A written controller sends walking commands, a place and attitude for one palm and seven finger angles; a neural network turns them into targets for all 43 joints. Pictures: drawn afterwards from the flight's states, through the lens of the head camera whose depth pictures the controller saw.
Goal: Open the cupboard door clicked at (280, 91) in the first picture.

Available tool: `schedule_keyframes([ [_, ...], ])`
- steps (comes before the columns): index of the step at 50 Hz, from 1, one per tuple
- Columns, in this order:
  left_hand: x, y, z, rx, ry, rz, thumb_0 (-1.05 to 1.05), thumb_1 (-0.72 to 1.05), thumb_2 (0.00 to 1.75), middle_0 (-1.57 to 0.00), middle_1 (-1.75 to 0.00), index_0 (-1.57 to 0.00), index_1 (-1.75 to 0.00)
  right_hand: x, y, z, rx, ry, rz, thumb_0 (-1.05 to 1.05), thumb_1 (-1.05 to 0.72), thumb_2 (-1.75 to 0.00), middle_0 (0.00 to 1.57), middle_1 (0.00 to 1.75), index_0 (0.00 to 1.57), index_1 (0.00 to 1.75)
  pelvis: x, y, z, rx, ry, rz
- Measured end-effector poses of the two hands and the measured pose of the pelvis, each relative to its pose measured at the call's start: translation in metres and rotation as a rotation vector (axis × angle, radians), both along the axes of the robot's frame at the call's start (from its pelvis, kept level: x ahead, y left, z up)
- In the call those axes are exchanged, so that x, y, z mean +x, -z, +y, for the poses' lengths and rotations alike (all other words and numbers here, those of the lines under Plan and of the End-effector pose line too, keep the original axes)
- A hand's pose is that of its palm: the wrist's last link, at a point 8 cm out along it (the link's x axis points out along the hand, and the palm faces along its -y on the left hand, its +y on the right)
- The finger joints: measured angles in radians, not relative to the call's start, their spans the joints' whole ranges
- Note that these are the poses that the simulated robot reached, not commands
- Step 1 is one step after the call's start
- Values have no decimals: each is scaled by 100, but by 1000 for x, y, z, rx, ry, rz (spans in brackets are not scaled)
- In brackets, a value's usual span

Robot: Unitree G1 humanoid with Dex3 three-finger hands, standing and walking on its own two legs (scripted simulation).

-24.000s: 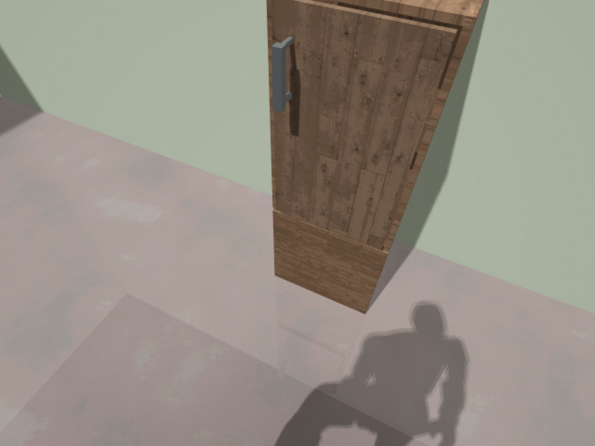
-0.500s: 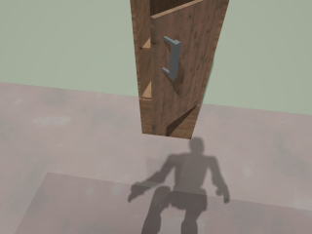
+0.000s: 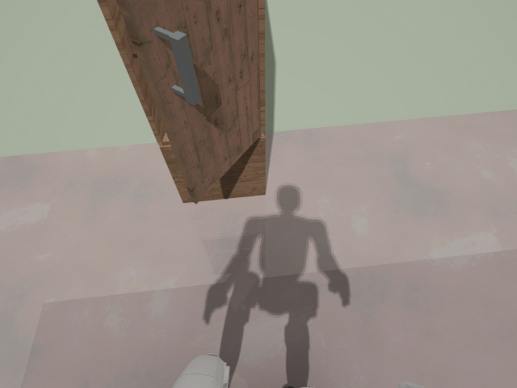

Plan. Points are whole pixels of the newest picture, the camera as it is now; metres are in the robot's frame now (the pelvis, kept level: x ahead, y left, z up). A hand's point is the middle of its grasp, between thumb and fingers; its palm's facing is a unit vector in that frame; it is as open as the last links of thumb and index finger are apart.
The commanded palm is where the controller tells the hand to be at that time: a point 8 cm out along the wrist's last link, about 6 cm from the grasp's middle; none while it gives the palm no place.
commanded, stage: walk to a spot facing it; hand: left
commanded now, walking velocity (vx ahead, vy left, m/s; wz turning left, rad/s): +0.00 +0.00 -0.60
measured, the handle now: (178, 67) +0.62 +0.21 +0.11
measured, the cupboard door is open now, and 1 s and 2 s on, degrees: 49 49 49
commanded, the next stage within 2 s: none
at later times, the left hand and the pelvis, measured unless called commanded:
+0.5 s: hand (158, 355) +0.17 +0.21 -0.17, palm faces -0.28 -0.92 -0.28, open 7.4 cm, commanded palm none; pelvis +0.01 +0.01 -0.02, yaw -18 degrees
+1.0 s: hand (209, 313) +0.25 +0.12 -0.17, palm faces -0.57 -0.80 -0.18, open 7.4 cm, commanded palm none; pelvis +0.04 +0.02 +0.00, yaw -36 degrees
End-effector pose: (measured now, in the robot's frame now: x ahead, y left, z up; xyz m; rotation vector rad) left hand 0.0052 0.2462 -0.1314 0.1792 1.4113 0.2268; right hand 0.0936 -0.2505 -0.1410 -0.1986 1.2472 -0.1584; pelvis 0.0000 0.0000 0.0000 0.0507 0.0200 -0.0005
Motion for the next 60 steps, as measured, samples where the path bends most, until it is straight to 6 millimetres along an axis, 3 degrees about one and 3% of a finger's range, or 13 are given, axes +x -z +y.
schedule_keyframes([
  [7,24,8,21,-14,64,-26,1,90,90,-20,-30,-20,-30,12,-15,11,-34,53,-99,0,-91,-90,20,30,19,30,-1,1,18,-13,80,19],
  [10,43,20,36,-25,94,-51,1,90,90,-20,-30,-20,-30,9,-15,18,-64,72,-150,0,-91,-90,20,30,20,30,0,11,32,-54,109,31],
  [14,76,22,49,-27,153,-102,1,91,90,-20,-30,-20,-30,-16,-17,27,-80,89,-116,0,-91,-90,20,30,20,30,0,11,36,-57,156,8],
  [18,113,12,46,-28,215,-156,1,91,90,-20,-30,-19,-29,-47,-17,28,-73,132,-52,0,-91,-90,20,30,20,30,3,6,33,-77,200,7],
  [22,147,6,28,-22,320,-186,1,91,90,-19,-30,-19,-29,-80,-7,19,-52,219,-11,0,-90,-90,20,30,20,30,5,9,25,-85,265,3],
  [25,170,9,9,-7,401,-217,1,91,90,-19,-30,-19,-29,-106,10,4,-36,297,12,0,-90,-90,20,30,20,30,8,22,12,-59,309,3],
  [27,178,11,-3,5,438,-227,1,91,90,-19,-30,-19,-29,-120,18,-6,-37,347,38,0,-90,-90,20,30,20,30,7,26,9,-60,341,0],
  [33,184,8,-28,-15,531,-160,0,91,90,-20,-30,-20,-30,-132,-1,-15,-58,440,32,1,-91,-90,20,30,20,30,9,12,11,-32,429,7],
  [39,203,22,-40,-78,606,-130,1,90,90,-20,-30,-20,-30,-130,-15,-2,-97,515,-27,0,-91,-90,20,30,19,30,23,12,23,-36,506,16],
  [44,234,29,-49,-120,646,-152,1,91,90,-20,-30,-20,-30,-144,-15,24,-112,545,-2,0,-91,-90,20,30,20,30,32,15,29,-69,560,16],
  [52,273,6,-91,-140,761,-197,1,91,90,-19,-30,-19,-29,-179,-15,47,-41,651,53,0,-90,-90,20,30,20,30,41,4,14,-84,664,34],
  [57,293,5,-136,-119,880,-239,1,91,90,-20,-30,-19,-30,-212,9,42,8,768,65,0,-90,-90,20,30,20,30,44,19,-14,-55,738,30],
  [60,295,3,-152,-108,886,-259,1,91,90,-20,-30,-19,-30,-218,15,30,27,805,106,0,-90,-90,20,30,20,30,50,19,-24,-64,760,19],
])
